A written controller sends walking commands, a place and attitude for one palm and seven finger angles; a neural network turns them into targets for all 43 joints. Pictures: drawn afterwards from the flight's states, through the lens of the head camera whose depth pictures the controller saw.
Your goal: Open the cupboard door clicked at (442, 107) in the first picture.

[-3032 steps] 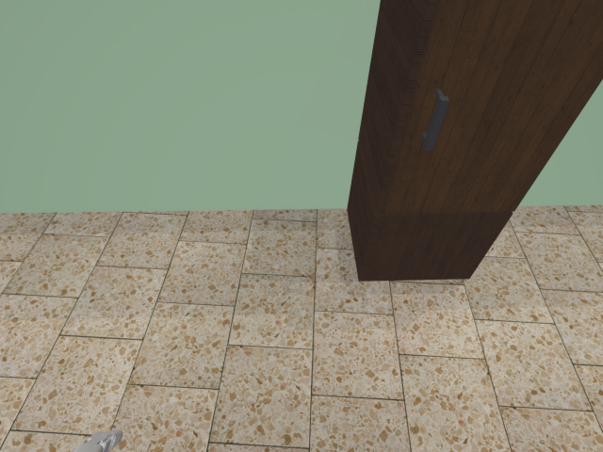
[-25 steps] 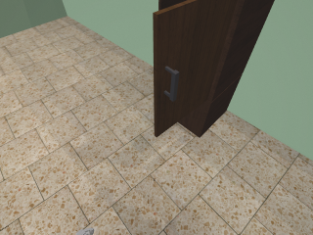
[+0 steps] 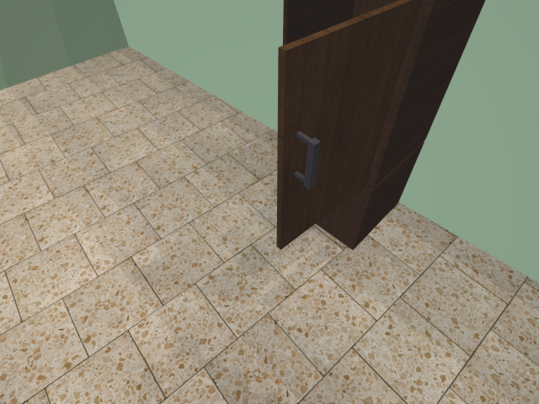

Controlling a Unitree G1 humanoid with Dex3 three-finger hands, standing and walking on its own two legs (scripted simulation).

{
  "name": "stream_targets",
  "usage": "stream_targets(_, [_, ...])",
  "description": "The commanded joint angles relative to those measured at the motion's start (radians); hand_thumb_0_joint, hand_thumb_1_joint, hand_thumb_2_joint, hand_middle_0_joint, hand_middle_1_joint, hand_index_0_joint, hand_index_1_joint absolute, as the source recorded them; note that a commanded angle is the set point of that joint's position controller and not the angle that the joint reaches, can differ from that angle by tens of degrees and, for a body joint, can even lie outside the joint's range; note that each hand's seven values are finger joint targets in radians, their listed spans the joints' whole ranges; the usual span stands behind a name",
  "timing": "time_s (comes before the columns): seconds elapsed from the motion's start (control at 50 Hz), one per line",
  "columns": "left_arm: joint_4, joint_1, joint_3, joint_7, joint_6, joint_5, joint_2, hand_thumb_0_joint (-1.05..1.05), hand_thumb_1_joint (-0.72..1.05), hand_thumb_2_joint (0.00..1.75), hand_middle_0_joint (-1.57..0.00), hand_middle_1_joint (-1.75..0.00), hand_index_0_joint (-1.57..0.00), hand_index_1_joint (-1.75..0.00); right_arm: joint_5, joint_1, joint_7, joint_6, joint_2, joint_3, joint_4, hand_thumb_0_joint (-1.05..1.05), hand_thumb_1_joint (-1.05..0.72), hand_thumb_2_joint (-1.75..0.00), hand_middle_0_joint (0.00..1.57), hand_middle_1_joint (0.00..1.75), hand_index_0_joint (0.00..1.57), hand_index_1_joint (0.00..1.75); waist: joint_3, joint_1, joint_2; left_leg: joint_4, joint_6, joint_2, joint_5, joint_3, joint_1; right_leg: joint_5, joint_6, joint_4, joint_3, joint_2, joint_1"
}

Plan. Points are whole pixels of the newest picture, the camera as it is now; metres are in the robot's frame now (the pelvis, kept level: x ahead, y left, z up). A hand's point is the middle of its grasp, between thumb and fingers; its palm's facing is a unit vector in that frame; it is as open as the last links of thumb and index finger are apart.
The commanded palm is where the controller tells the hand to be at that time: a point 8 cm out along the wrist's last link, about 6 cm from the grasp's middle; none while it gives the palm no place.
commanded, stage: let the arm hang, fingers relaxed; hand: left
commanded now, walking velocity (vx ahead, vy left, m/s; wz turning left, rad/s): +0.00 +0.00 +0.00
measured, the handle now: (305, 161) +0.61 -0.04 -0.01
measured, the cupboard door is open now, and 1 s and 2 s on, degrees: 85 85 85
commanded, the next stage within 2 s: look to check the result in 0.32 s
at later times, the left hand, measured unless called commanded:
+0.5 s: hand out of the picture -0.01 +0.17 -0.18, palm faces +0.03 -0.99 -0.16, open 7.4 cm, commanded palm none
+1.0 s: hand out of the picture +0.02 +0.19 -0.18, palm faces +0.01 -0.99 -0.16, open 7.4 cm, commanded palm none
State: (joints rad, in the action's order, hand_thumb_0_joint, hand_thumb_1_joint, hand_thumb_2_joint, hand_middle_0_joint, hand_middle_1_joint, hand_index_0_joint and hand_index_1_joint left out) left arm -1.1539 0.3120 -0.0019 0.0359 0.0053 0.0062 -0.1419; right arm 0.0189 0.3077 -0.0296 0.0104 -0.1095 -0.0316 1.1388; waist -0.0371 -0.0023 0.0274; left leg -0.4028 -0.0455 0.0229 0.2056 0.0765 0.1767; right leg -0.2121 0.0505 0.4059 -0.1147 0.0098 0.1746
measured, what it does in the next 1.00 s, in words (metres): stands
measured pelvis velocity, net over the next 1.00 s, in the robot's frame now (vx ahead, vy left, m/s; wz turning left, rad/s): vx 0.03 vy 0.03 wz -0.02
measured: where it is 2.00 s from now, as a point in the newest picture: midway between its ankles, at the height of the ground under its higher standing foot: outside the picture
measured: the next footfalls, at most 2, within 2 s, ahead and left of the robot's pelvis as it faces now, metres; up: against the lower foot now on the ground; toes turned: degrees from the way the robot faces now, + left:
none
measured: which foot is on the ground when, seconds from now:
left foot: down 0.00-1.00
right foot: down 0.00-1.00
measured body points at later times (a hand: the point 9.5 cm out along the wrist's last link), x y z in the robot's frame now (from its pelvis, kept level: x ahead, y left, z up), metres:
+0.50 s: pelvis +0.02 +0.02 +0.00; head +0.03 +0.02 +0.45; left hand -0.01 +0.23 -0.16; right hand -0.01 -0.19 -0.16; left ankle +0.01 +0.09 -0.74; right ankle +0.01 -0.08 -0.74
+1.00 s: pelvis +0.03 +0.03 +0.00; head +0.05 +0.04 +0.45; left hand +0.02 +0.24 -0.16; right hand +0.01 -0.17 -0.16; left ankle +0.01 +0.09 -0.74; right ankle +0.01 -0.08 -0.74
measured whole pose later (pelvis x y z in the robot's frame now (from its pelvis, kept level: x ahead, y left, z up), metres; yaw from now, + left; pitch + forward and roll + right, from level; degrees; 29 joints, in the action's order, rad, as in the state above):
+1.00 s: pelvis +0.03 +0.03 +0.00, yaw -1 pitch -1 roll +0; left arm -1.16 0.28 0.00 0.04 0.00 0.01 -0.12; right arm 0.01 0.29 -0.05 -0.02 -0.12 -0.03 1.17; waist -0.04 0.00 0.00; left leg -0.35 -0.09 0.06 0.23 0.11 0.12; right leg -0.24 0.00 0.40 -0.08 -0.03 0.14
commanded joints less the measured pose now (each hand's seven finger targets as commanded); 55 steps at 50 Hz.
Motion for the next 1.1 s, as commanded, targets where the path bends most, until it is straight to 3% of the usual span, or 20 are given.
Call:
stream_targets(0.0, [0.020, 0.059, -0.012, 0.003, -0.023, -0.002, -0.078, 0.00, 0.90, 0.90, -0.20, -0.30, -0.20, -0.30, 0.001, 0.075, -0.008, -0.013, -0.094, 0.019, -0.005, 0.00, -0.90, -0.90, 0.20, 0.30, 0.20, 0.30, -0.044, 0.002, -0.033, 0.106, 0.002, -0.123, -0.032, -0.133, 0.048, 0.012, -0.002, -0.093, 0.147, -0.131, -0.001])
stream_targets(0.22, [0.006, 0.070, -0.011, 0.005, -0.025, 0.000, -0.056, 0.00, 0.90, 0.90, -0.20, -0.30, -0.20, -0.30, 0.002, 0.073, -0.013, -0.021, -0.081, 0.019, 0.010, 0.00, -0.90, -0.90, 0.20, 0.30, 0.20, 0.30, -0.060, 0.005, 0.002, 0.117, 0.002, -0.122, -0.067, -0.127, 0.030, 0.051, -0.007, -0.088, 0.145, -0.132, -0.001])
stream_targets(0.36, [0.006, 0.070, -0.013, 0.006, -0.025, 0.001, -0.053, 0.00, 0.90, 0.90, -0.20, -0.30, -0.20, -0.30, 0.000, 0.075, -0.015, -0.026, -0.085, 0.022, 0.009, 0.00, -0.90, -0.90, 0.20, 0.30, 0.20, 0.30, -0.033, 0.005, -0.012, 0.113, -0.002, -0.127, -0.115, -0.133, 0.005, 0.082, -0.010, -0.080, 0.137, -0.133, -0.020])
stream_targets(0.68, [0.003, 0.059, -0.011, 0.006, -0.021, 0.001, -0.059, 0.00, 0.90, 0.90, -0.20, -0.30, -0.20, -0.30, -0.001, 0.077, -0.018, -0.030, -0.099, 0.020, 0.018, 0.00, -0.90, -0.90, 0.20, 0.30, 0.20, 0.30, -0.052, 0.009, -0.036, 0.125, -0.003, -0.132, -0.164, -0.137, -0.014, 0.098, -0.018, -0.067, 0.133, -0.129, -0.017])
stream_targets(1.08, [0.005, 0.050, -0.016, 0.006, -0.012, 0.001, -0.062, 0.00, 0.90, 0.90, -0.20, -0.30, -0.20, -0.30, -0.001, 0.082, -0.026, -0.036, -0.107, 0.023, 0.021, 0.00, -0.90, -0.90, 0.20, 0.30, 0.20, 0.30, -0.036, 0.008, 0.000, 0.128, 0.011, -0.138, -0.263, -0.147, -0.048, 0.101, -0.024, -0.036, 0.121, -0.124, -0.023])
